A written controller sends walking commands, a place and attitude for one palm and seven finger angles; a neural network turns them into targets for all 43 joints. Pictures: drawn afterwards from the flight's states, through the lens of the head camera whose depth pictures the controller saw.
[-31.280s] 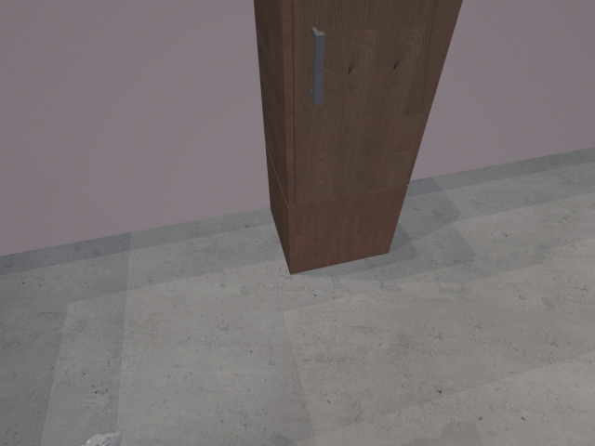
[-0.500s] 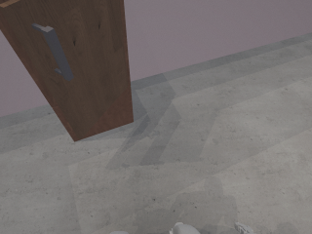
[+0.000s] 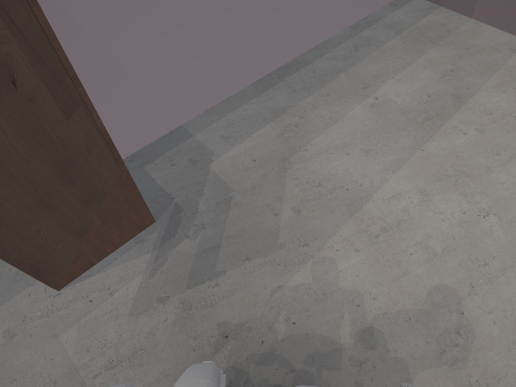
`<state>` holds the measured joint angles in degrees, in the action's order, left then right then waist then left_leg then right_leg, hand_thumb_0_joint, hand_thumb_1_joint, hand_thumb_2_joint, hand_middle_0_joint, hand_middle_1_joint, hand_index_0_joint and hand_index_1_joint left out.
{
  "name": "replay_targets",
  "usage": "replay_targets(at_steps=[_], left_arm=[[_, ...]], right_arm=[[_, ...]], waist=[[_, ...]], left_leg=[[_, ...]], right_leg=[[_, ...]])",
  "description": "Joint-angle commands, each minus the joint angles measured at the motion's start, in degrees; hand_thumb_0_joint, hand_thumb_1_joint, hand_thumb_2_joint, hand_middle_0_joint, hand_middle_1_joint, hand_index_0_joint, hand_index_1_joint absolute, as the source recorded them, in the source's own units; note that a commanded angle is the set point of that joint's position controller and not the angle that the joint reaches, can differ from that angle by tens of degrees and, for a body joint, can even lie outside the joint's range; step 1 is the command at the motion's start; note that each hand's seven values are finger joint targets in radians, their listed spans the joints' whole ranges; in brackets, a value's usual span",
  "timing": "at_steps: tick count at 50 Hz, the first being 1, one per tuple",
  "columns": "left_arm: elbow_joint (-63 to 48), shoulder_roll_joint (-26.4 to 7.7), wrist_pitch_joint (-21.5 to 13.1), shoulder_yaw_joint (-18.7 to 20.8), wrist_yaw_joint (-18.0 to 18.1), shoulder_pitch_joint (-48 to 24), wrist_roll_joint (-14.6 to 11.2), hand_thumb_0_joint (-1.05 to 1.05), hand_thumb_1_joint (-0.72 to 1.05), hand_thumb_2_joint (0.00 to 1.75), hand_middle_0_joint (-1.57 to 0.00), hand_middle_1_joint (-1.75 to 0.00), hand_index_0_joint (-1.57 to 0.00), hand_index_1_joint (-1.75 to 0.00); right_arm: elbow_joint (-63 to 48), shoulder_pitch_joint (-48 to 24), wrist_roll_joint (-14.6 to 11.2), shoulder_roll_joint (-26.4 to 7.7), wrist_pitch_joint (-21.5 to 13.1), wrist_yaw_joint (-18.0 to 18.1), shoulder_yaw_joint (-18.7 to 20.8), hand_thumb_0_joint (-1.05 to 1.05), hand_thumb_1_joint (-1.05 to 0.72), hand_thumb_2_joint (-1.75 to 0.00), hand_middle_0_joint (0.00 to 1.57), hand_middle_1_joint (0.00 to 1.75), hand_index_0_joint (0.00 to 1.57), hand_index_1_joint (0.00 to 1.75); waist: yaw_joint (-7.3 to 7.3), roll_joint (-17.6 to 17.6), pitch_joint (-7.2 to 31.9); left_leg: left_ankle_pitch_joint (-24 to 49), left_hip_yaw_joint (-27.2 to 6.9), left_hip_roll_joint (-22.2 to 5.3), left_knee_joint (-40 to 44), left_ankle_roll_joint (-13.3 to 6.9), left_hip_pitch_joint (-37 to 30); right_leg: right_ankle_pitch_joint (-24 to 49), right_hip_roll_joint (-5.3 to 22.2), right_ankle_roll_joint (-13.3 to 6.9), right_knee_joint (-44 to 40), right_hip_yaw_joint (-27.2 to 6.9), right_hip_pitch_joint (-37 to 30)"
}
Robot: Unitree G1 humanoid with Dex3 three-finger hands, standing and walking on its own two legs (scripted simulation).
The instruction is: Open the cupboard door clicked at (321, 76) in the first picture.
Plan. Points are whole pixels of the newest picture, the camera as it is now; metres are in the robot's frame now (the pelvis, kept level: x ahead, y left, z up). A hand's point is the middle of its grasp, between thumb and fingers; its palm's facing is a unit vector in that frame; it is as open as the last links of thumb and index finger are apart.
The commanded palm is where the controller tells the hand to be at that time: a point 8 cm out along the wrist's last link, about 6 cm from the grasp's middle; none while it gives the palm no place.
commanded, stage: walk to a spot facing it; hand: left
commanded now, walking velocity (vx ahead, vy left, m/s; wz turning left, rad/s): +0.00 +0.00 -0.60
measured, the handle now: out of the picture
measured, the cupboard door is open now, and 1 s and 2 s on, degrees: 37 37 37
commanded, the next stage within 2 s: turn to face it in 1.66 s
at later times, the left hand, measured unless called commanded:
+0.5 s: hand (179, 341) +0.20 +0.16 -0.16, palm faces -0.26 -0.93 -0.24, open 7.4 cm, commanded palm none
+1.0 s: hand (265, 221) +0.45 +0.01 -0.15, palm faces -0.59 -0.79 -0.17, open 7.4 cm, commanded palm none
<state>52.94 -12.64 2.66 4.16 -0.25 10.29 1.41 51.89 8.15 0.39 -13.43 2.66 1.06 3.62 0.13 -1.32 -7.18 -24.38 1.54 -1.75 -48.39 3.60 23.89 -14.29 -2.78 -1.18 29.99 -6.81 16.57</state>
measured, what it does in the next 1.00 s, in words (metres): walks ahead, turning right: left foot, then right foot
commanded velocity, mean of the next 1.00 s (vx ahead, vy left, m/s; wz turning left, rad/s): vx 0.26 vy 0.00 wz -0.55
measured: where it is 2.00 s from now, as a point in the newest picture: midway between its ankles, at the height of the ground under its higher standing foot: (357, 280)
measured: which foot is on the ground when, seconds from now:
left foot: up 0.00-0.06, down 0.08-0.40, up 0.42-0.68, down 0.70-1.00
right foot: down 0.00-0.06, up 0.08-0.38, down 0.40-0.70, up 0.72-1.00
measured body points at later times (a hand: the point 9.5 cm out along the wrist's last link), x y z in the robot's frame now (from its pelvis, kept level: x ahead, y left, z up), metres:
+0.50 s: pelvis +0.05 -0.01 -0.01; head +0.09 -0.03 +0.44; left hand +0.21 +0.21 -0.14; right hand +0.00 -0.28 -0.16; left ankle +0.05 +0.12 -0.68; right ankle -0.01 -0.12 -0.74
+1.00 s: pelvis +0.24 -0.07 +0.00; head +0.28 -0.10 +0.45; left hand +0.48 +0.05 -0.14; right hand +0.06 -0.23 -0.14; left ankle +0.24 +0.08 -0.74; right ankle +0.23 -0.22 -0.69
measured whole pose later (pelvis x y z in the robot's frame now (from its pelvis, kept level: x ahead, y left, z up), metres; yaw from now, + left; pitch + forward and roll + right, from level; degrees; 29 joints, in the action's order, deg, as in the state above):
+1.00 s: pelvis +0.24 -0.07 +0.00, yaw -36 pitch +2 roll +0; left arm 53.4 -12.3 1.0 4.9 -3.7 4.1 1.7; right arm 58.2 22.9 2.4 -9.6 -3.3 0.4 1.5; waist -1.9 -0.5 -5.1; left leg -17.9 15.6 -6.2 -21.0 2.1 3.5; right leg -12.9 4.6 0.0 46.3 5.2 32.0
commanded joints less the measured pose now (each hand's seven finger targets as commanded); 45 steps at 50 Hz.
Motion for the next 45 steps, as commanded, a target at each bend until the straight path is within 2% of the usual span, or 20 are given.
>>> replay_targets(at_steps=[1,2,3,4,5,8,11,15,18,19,20,21,22,26,30,33,35,36,40,45], left_arm=[[-3.93,-10.71,-1.09,2.88,0.88,-1.44,-0.24,0.0,0.9,0.9,-0.2,-0.3,-0.2,-0.3],[-4.81,-8.54,-0.85,2.41,0.72,-1.53,-0.78,0.0,0.9,0.9,-0.2,-0.3,-0.2,-0.3],[-5.65,-4.87,-0.61,1.69,0.1,0.56,-1.3,0.0,0.9,0.9,-0.2,-0.3,-0.2,-0.3],[-6.69,-5.74,-1.03,1.71,-0.3,-0.64,-0.82,0.0,0.9,0.9,-0.2,-0.3,-0.2,-0.3],[-5.95,-6.7,-0.86,2.09,-0.64,-2.05,0.05,0.0,0.9,0.9,-0.2,-0.3,-0.2,-0.3],[-5.3,-4.93,-0.63,1.87,-1.59,-2.88,-0.19,0.0,0.9,0.9,-0.2,-0.3,-0.2,-0.3],[-5.81,-3.24,-0.63,1.05,-1.98,-4.14,-0.37,0.0,0.9,0.9,-0.2,-0.3,-0.2,-0.3],[-6.5,-3.14,-0.92,0.92,-2.77,-6.25,-0.13,0.0,0.9,0.9,-0.2,-0.3,-0.2,-0.3],[-3.8,-5.07,-1.85,1.67,-2.76,0.94,0.15,0.0,0.9,0.9,-0.2,-0.3,-0.2,-0.3],[-1.45,-10.16,-2.58,2.92,-2.06,7.88,0.55,0.0,0.9,0.9,-0.2,-0.3,-0.2,-0.3],[0.41,-16.74,-2.81,4.43,-0.9,13.88,0.16,0.0,0.9,0.9,-0.2,-0.3,-0.2,-0.3],[0.47,-16.48,-2.96,4.39,0.16,15.4,-0.43,0.0,0.9,0.9,-0.2,-0.3,-0.2,-0.3],[-0.28,-14.92,-3.17,3.94,0.56,10.99,-0.21,0.0,0.9,0.9,-0.2,-0.3,-0.2,-0.3],[-1.84,-10.75,-4.52,2.89,0.26,2.75,0.29,0.0,0.9,0.9,-0.2,-0.3,-0.2,-0.3],[-0.57,-11.78,-4.74,3.23,-0.74,2.99,0.19,0.0,0.9,0.9,-0.2,-0.3,-0.2,-0.3],[-0.6,-9.15,-4.45,3.03,-0.97,-0.06,-0.16,0.0,0.9,0.9,-0.2,-0.3,-0.2,-0.3],[-3.16,-2.31,-4.35,1.41,-1.71,2.13,-0.84,0.0,0.9,0.9,-0.2,-0.3,-0.2,-0.3],[-4.43,-4.24,-4.94,1.4,-1.81,-1.72,-0.26,0.0,0.9,0.9,-0.2,-0.3,-0.2,-0.3],[-2.42,-1.41,-3.84,1.19,-3.46,-3.17,0.45,0.0,0.9,0.9,-0.2,-0.3,-0.2,-0.3],[-3.36,0.72,-3.05,0.1,-3.76,-6.85,0.32,0.0,0.9,0.9,-0.2,-0.3,-0.2,-0.3]], right_arm=[[-2.63,6.64,-0.34,-3.8,-2.38,1.16,0.81,0.0,-0.9,-0.9,0.2,0.3,0.2,0.3],[-1.88,8.91,0.03,-6.45,-3.09,1.57,1.02,0.0,-0.9,-0.9,0.2,0.3,0.2,0.3],[-2.4,9.42,1.12,-12.37,-3.56,1.79,1.95,0.0,-0.9,-0.9,0.2,0.3,0.2,0.3],[-3.35,9.99,1.45,-13.95,-3.25,2.18,2.15,0.0,-0.9,-0.9,0.2,0.3,0.2,0.3],[-3.49,9.57,1.89,-12.35,-3.54,2.03,1.64,0.0,-0.9,-0.9,0.2,0.3,0.2,0.3],[-4.32,5.86,1.75,-9.09,-3.56,2.09,0.8,0.0,-0.9,-0.9,0.2,0.3,0.2,0.3],[-3.23,8.91,1.72,-9.29,-3.42,2.07,1.17,0.0,-0.9,-0.9,0.2,0.3,0.2,0.3],[-2.23,10.24,1.89,-10.73,-3.13,1.09,1.73,0.0,-0.9,-0.9,0.2,0.3,0.2,0.3],[-2.06,8.52,1.51,-10.26,-3.13,0.39,1.7,0.0,-0.9,-0.9,0.2,0.3,0.2,0.3],[-3.35,6.69,0.57,-7.47,-3.28,-0.16,1.17,0.0,-0.9,-0.9,0.2,0.3,0.2,0.3],[-7.56,-1.61,0.29,-4.19,-3.34,-0.71,0.01,0.0,-0.9,-0.9,0.2,0.3,0.2,0.3],[-8.76,-4.81,0.83,-7.09,-3.11,-0.75,0.45,0.0,-0.9,-0.9,0.2,0.3,0.2,0.3],[-7.81,-4.54,0.42,-6.81,-3.28,-0.93,0.85,0.0,-0.9,-0.9,0.2,0.3,0.2,0.3],[-4.96,-0.81,0.81,-4.36,-3.35,-1.81,1.19,0.0,-0.9,-0.9,0.2,0.3,0.2,0.3],[-4.39,1.43,0.61,-3.11,-4.44,-1.95,0.96,0.0,-0.9,-0.9,0.2,0.3,0.2,0.3],[-0.73,11.89,0.7,-5.86,-5.81,-0.76,1.43,0.0,-0.9,-0.9,0.2,0.3,0.2,0.3],[2.29,26.45,2.69,-16.39,-6.81,0.71,3.36,0.0,-0.9,-0.9,0.2,0.3,0.2,0.3],[1.57,24.86,2.34,-15.51,-6.36,0.65,2.71,0.0,-0.9,-0.9,0.2,0.3,0.2,0.3],[0.33,14.76,1.75,-6.52,-7.48,0.74,0.35,0.0,-0.9,-0.9,0.2,0.3,0.2,0.3],[2.99,17.51,1.61,-6.03,-7.45,0.35,0.39,0.0,-0.9,-0.9,0.2,0.3,0.2,0.3]], waist=[[-2.37,-6.37,10.08],[-2.92,0.41,11.07],[-2.22,17.08,11.3],[-2.58,16.65,10.53],[-2.62,10.12,9.68],[-0.25,11.96,7.48],[-1.91,11.72,10.27],[-2.96,14.29,8.01],[1.17,8.24,8.59],[4.84,-5.48,10.86],[9.18,-21.74,6.62],[9.45,-13.1,4.87],[6.54,-10.93,4.03],[0.73,-6.97,3.03],[-0.06,-6.99,4.26],[-5.43,-1.27,6.69],[-9.57,24.51,15.4],[-8.79,14.56,12.13],[-2.08,9.89,3.0],[-2.28,8.5,5.11]], left_leg=[[7.96,-0.71,0.56,18.22,-0.8,-11.05],[9.65,-5.48,-4.51,26.36,-2.7,-18.04],[15.03,-21.48,-19.04,31.29,-8.57,-23.47],[20.62,-26.08,-27.24,32.98,-14.48,-19.31],[20.93,-23.91,-24.9,32.95,-14.89,-15.61],[38.42,-8.21,-17.59,27.95,-11.64,-17.11],[43.44,-1.38,-15.92,24.7,-10.04,-21.74],[16.32,-1.1,-18.25,28.66,-9.55,-16.6],[4.99,3.3,-15.26,19.14,-5.59,-8.27],[-0.41,9.25,-10.3,5.29,-2.73,4.63],[-17.23,9.35,-2.12,-10.54,-0.03,21.12],[-12.91,0.65,-4.11,-16.27,-0.46,24.47],[-8.58,-1.47,-5.75,-17.91,-0.26,23.49],[1.72,0.49,-4.94,-6.74,0.54,9.95],[5.38,4.18,-0.88,7.36,0.23,0.02],[10.2,4.79,-0.45,20.64,-0.31,-19.66],[-4.56,-30.85,-26.67,34.19,-10.26,-36.35],[-6.74,-34.32,-30.03,35.33,-14.59,-31.13],[11.36,-9.24,-19.82,36.9,-8.88,-18.77],[21.4,5.17,-17.39,36.04,-8.44,-20.49]], right_leg=[[15.09,11.26,-5.86,-4.17,-14.37,-1.05],[10.04,6.88,-3.1,0.39,-10.74,4.91],[-8.44,-1.38,0.94,11.66,-1.73,14.8],[-22.44,-0.47,2.61,24.88,4.34,15.36],[-20.15,1.15,2.93,32.59,3.06,14.47],[-14.48,4.16,4.44,33.94,6.18,16.01],[-13.5,3.76,4.12,21.95,10.2,11.29],[-13.92,3.42,2.7,11.86,12.88,5.79],[-5.49,1.95,0.52,-3.91,14.5,-10.18],[-12.46,11.29,-3.28,-11.05,1.42,-23.89],[-10.28,25.48,-10.93,-18.13,-23.4,-26.57],[-12.95,27.45,-14.39,-18.55,-25.74,-23.89],[-20.87,24.32,-14.25,-18.6,-24.3,-19.7],[-5.28,17.11,-10.19,-17.16,-9.21,-7.47],[-3.05,14.04,-9.11,-14.25,-7.3,-5.32],[-3.1,9.29,-5.56,-4.42,-3.77,3.44],[-22.4,-2.27,-0.06,32.39,8.13,22.16],[-19.42,3.17,-1.22,40.5,3.18,25.63],[-2.61,9.07,1.2,42.22,5.73,25.05],[0.65,8.76,1.6,21.54,10.32,19.09]])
